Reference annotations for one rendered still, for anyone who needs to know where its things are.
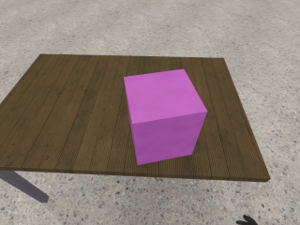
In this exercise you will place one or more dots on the table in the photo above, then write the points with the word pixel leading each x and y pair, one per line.
pixel 68 113

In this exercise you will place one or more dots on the carton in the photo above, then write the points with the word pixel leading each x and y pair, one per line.
pixel 166 115

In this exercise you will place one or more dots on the robot right hand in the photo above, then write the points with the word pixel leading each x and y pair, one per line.
pixel 248 221

